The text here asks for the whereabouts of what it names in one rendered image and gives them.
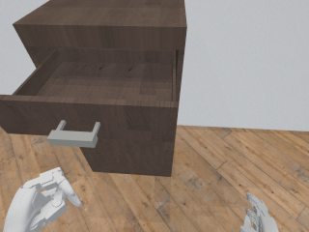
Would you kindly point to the cabinet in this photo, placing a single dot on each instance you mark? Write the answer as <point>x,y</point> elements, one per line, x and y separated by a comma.
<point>112,24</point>

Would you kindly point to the drawer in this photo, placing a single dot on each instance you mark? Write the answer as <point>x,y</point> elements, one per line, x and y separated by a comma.
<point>131,92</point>

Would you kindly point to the right robot hand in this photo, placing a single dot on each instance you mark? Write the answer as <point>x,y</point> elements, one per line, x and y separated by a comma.
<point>262,221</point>

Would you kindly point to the handle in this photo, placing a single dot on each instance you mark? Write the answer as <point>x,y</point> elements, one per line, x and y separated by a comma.
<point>72,138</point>

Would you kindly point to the left robot hand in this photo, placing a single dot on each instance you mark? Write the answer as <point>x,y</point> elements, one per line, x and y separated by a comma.
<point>31,209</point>

